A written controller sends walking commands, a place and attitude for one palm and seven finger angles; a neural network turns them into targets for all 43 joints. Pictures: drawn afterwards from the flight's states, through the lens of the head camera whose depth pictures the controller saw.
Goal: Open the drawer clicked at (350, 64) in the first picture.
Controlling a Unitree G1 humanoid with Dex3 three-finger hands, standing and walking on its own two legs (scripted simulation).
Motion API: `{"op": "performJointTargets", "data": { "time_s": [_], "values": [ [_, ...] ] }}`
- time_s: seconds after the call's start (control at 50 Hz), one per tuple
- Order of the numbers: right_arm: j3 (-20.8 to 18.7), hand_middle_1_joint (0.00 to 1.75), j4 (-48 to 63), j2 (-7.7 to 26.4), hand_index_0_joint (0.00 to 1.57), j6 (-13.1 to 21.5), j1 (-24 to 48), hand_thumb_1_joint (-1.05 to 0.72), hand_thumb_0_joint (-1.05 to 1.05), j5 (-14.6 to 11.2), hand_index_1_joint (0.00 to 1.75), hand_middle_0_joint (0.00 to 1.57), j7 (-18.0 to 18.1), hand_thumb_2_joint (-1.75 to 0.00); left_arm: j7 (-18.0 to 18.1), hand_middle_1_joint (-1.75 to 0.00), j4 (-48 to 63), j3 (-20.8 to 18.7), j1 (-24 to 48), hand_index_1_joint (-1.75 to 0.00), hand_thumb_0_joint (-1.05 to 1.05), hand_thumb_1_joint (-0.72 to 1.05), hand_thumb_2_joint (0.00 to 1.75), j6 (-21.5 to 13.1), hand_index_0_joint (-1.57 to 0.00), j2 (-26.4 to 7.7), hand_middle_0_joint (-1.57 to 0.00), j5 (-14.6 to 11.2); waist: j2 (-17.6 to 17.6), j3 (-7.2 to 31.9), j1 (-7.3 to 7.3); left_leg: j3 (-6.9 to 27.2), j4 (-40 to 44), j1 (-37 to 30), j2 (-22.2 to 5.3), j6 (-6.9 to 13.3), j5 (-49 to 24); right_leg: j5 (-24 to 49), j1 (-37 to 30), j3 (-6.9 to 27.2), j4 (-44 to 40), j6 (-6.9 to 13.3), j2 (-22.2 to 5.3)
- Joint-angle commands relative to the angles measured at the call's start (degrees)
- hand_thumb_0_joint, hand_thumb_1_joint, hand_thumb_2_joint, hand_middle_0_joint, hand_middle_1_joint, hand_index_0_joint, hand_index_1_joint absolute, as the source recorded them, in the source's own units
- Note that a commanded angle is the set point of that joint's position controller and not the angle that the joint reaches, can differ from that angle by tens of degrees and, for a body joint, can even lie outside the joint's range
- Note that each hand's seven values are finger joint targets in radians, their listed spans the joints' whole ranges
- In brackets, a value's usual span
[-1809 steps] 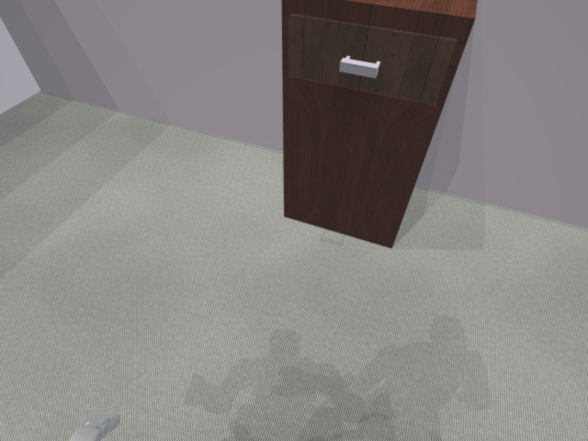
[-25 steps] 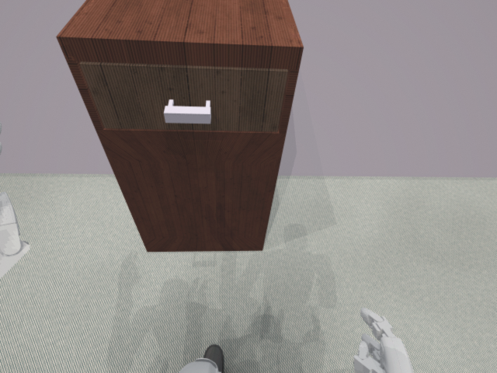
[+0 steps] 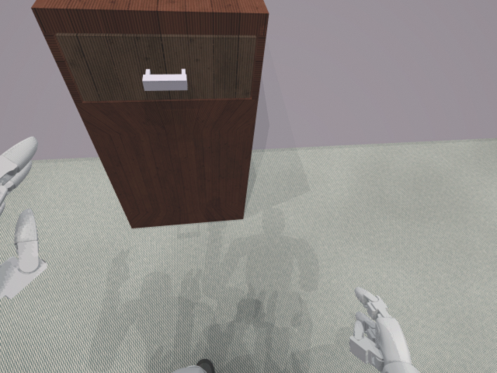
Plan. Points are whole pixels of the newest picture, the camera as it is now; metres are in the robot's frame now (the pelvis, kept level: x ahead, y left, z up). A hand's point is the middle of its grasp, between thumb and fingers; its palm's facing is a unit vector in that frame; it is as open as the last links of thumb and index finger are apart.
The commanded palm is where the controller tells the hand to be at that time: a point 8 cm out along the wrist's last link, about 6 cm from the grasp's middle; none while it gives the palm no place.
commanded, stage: stop stepping back and stand still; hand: left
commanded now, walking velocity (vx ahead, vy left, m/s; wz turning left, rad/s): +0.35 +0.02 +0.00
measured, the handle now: (165, 77) +0.77 +0.24 +0.02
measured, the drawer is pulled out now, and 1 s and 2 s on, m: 0.00 0.00 0.00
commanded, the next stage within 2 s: let the arm hang, fingers relaxed in 0.60 s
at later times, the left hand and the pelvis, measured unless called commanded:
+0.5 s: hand out of the picture +0.13 +0.23 +0.19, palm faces +0.42 -0.78 -0.46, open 7.4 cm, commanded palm +0.06 +0.28 +0.21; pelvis -0.05 -0.01 +0.00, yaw +3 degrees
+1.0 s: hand out of the picture -0.02 +0.20 -0.17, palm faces +0.00 -0.99 -0.16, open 7.3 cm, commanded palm none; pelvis -0.08 +0.02 +0.00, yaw +4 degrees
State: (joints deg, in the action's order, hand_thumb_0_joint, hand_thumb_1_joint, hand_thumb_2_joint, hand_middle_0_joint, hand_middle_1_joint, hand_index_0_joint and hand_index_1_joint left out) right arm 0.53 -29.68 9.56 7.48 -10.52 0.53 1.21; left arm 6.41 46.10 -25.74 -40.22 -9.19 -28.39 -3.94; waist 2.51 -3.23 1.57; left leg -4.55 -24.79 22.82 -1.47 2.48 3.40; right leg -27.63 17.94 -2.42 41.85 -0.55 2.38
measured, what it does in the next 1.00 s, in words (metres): steps on the spot: right foot, then left foot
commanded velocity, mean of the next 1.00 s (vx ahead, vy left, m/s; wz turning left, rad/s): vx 0.08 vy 0.02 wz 0.00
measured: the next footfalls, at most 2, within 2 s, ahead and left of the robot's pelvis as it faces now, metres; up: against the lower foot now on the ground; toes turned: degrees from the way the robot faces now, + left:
right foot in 0.08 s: -0.03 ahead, -0.09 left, +0.00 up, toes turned -2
left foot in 0.42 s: -0.03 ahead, +0.14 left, +0.00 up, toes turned +7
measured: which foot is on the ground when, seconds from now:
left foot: down 0.00-0.08, up 0.10-0.40, down 0.42-1.00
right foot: up 0.00-0.06, down 0.08-1.00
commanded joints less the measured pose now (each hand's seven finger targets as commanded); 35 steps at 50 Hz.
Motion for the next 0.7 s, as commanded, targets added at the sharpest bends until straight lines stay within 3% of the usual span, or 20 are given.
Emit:
{"op": "performJointTargets", "data": {
  "time_s": [0.0,0.02,0.04,0.06,0.08,0.1,0.12,0.14,0.18,0.28,0.32,0.36,0.4,0.42,0.46,0.5,0.58,0.62,0.66,0.68],
  "values": [
    [-2.8,0.3,6.7,9.0,0.2,1.7,3.8,-0.9,0.0,-0.4,0.3,0.2,1.6,-0.9,3.6,-0.3,9.0,-9.0,-2.4,-0.3,0.0,0.9,0.9,-3.3,-0.2,-6.4,-0.2,-0.1,-18.0,9.6,-0.69,8.9,16.8,6.6,-6.9,-2.1,35.8,0.8,-17.9,-7.0,-11.9,1.2,2.3],
    [-2.8,0.3,6.1,8.5,0.2,1.1,3.7,-0.9,0.0,-0.4,0.3,0.2,1.9,-0.9,3.8,-0.3,5.8,-7.9,-1.9,-0.3,0.0,0.9,0.9,-2.9,-0.2,-5.4,-0.2,0.0,-13.6,8.3,-0.45,7.2,12.8,6.7,-5.0,-3.1,33.7,0.3,-18.1,-6.0,-17.6,2.1,1.0],
    [-3.1,0.3,5.4,8.3,0.2,0.3,3.3,-0.9,0.0,-0.5,0.3,0.2,2.0,-0.9,3.8,-0.3,3.0,-8.1,-0.4,-0.3,0.0,0.9,0.9,-2.5,-0.2,-5.9,-0.2,0.3,-6.3,6.7,0.0,4.3,1.9,4.0,-2.1,-4.1,28.5,-2.3,-11.6,0.5,-25.7,4.7,-4.2],
    [-3.6,0.3,4.4,8.7,0.2,-0.6,2.9,-0.9,0.0,-0.4,0.3,0.2,2.1,-0.9,3.7,-0.3,1.3,-8.2,2.1,-0.3,0.0,0.9,0.9,-2.3,-0.2,-6.7,-0.2,0.1,4.5,5.2,0.26,4.0,-17.3,-1.0,0.2,-4.6,20.4,-11.3,2.4,17.7,-34.0,9.6,-15.5],
    [-3.5,0.3,2.5,9.8,0.2,-1.1,2.8,-0.9,0.0,0.2,0.3,0.2,2.5,-0.9,3.8,-0.3,1.0,-8.2,6.2,-0.3,0.0,0.9,0.9,-2.4,-0.2,-7.6,-0.2,-0.5,8.7,2.2,-0.31,5.6,-28.1,2.8,0.4,-4.4,16.3,-10.1,7.0,24.5,-37.6,12.6,-23.1],
    [-3.8,0.3,1.6,10.3,0.2,-0.9,3.3,-0.9,0.0,-0.2,0.3,0.2,2.5,-0.9,3.9,-0.3,0.6,-7.3,9.8,-0.3,0.0,0.9,0.9,-2.8,-0.2,-6.7,-0.2,0.1,6.6,2.9,-0.33,6.2,-33.9,7.3,0.6,-4.3,16.7,-6.7,4.5,24.1,-36.2,12.1,-22.7],
    [-3.9,0.3,0.5,9.8,0.2,-0.8,1.3,-0.9,0.0,-0.2,0.3,0.2,2.6,-0.9,3.4,-0.3,-4.6,-6.3,7.7,-0.3,0.0,0.9,0.9,-2.5,-0.2,-5.1,-0.2,0.5,5.5,4.3,0.42,6.3,-35.1,9.4,0.0,-4.1,14.5,-4.4,1.2,19.1,-33.3,10.4,-20.2],
    [-3.6,0.3,0.9,9.5,0.2,-0.8,0.8,-0.9,0.0,-0.2,0.3,0.2,2.7,-0.9,3.0,-0.3,-7.6,-4.2,7.9,-0.3,0.0,0.9,0.9,-2.7,-0.2,-3.0,-0.2,0.9,3.8,4.1,0.74,5.7,-32.4,9.6,-1.3,-3.8,13.7,-2.0,-0.2,14.0,-31.4,8.6,-18.2],
    [-3.1,0.3,1.1,9.3,0.2,-0.4,2.9,-0.9,0.0,-0.2,0.3,0.2,3.4,-0.9,2.6,-0.3,-9.5,-1.0,10.8,-0.3,0.0,0.9,0.9,-3.3,-0.2,-1.9,-0.2,1.9,2.2,1.2,0.14,2.9,-25.8,8.3,-1.4,-3.1,12.8,1.8,-0.3,10.0,-31.0,7.3,-16.3],
    [-2.9,0.3,1.9,9.1,0.2,2.0,3.6,-0.9,0.0,-0.2,0.3,0.2,4.2,-0.9,3.3,-0.3,-4.7,0.4,14.0,-0.3,0.0,0.9,0.9,-4.6,-0.2,-3.1,-0.2,2.9,7.8,0.1,-2.47,-1.4,-11.0,2.9,-0.6,-0.9,17.6,1.8,-4.5,13.3,-31.4,8.0,-17.4],
    [-2.9,0.3,2.3,8.7,0.2,2.6,2.9,-0.9,0.0,-0.1,0.3,0.2,4.2,-0.9,4.0,-0.3,0.2,-1.8,13.6,-0.3,0.0,0.9,0.9,-5.2,-0.2,-5.1,-0.2,2.7,5.6,2.8,-2.26,-1.8,-4.7,-1.9,-0.1,-0.6,15.7,4.4,-6.9,12.3,-28.7,7.9,-16.8],
    [-2.9,0.3,3.2,8.9,0.2,3.0,1.8,-0.9,0.0,0.0,0.3,0.2,4.2,-0.9,4.6,-0.3,4.6,-3.4,12.2,-0.3,0.0,0.9,0.9,-5.7,-0.2,-5.9,-0.2,2.2,-0.7,6.0,-1.73,0.1,2.1,-9.1,-0.6,0.1,13.3,9.5,-7.2,8.9,-22.3,5.6,-13.0],
    [-3.6,0.3,3.9,10.4,0.2,2.8,0.9,-0.9,0.0,-0.2,0.3,0.2,4.1,-0.9,4.9,-0.3,6.1,-4.6,9.3,-0.3,0.0,0.9,0.9,-6.2,-0.2,-6.0,-0.2,1.8,-11.8,9.9,-1.61,10.7,3.0,-17.6,-8.3,3.0,3.2,15.4,-2.8,2.9,-10.8,1.9,-6.5],
    [-3.4,0.3,4.3,10.3,0.2,2.9,0.8,-0.9,0.0,-0.5,0.3,0.2,3.6,-0.9,4.9,-0.3,6.4,-4.9,8.7,-0.3,0.0,0.9,0.9,-6.2,-0.2,-5.8,-0.2,1.8,-13.9,10.9,-1.88,14.6,2.1,-19.0,-11.7,4.2,-3.9,15.6,-0.2,-0.2,-7.4,0.6,-4.1],
    [-2.9,0.3,3.3,9.5,0.2,3.0,1.6,-0.9,0.0,-0.7,0.3,0.2,3.0,-0.9,4.4,-0.3,4.9,-5.3,7.9,-0.3,0.0,0.9,0.9,-5.7,-0.2,-5.1,-0.2,1.8,-16.5,7.5,-1.53,10.9,4.3,-10.0,-11.3,3.0,2.7,8.6,-4.0,-1.6,-11.1,0.4,-3.3],
    [-2.8,0.3,3.2,9.4,0.2,3.0,1.4,-0.9,0.0,-1.1,0.3,0.2,2.8,-0.9,4.2,-0.3,3.6,-4.9,7.9,-0.3,0.0,0.9,0.9,-5.4,-0.2,-4.0,-0.2,1.7,-13.2,6.0,-1.09,6.0,1.6,-5.0,-7.8,0.9,5.0,17.6,-9.3,-0.2,-15.0,0.9,-4.0],
    [-2.9,0.3,2.8,8.6,0.2,1.6,0.6,-0.9,0.0,-1.5,0.3,0.2,1.7,-0.9,3.7,-0.3,-4.2,-3.4,6.5,-0.3,0.0,0.9,0.9,-4.7,-0.2,-2.4,-0.2,1.1,3.4,7.7,-0.12,1.1,-9.5,-4.3,-1.2,-2.6,5.3,37.4,-11.5,10.6,-20.1,4.5,-12.4],
    [-2.4,0.3,3.1,8.2,0.2,0.7,1.5,-0.9,0.0,-1.6,0.3,0.2,1.6,-0.9,3.5,-0.3,-4.9,-3.2,6.9,-0.3,0.0,0.9,0.9,-4.4,-0.2,-2.4,-0.2,1.1,4.2,7.9,-0.12,1.8,-7.5,-4.2,-1.0,-2.7,6.9,43.1,-12.9,9.3,-19.5,4.4,-12.9],
    [-2.2,0.3,3.7,8.0,0.2,0.1,2.6,-0.9,0.0,-1.4,0.3,0.2,1.8,-0.9,3.2,-0.3,-4.2,-3.3,6.5,-0.3,0.0,0.9,0.9,-4.2,-0.2,-2.5,-0.2,1.1,2.3,8.2,-0.52,2.6,-3.3,-7.9,-1.8,-2.1,0.9,38.2,-11.2,5.8,-18.8,2.6,-10.3],
    [-5.7,0.3,-9.9,17.7,0.2,2.6,4.5,-0.9,0.0,-0.5,0.3,0.2,-2.6,-0.9,-4.8,-0.3,-49.0,19.7,12.8,-0.3,0.0,0.9,0.9,3.9,-0.2,4.4,-0.2,7.4,-2.0,5.7,0.82,5.2,-11.0,-6.7,-4.3,-1.6,-10.6,42.3,-1.2,1.1,-7.7,2.8,-12.3]
  ]
}}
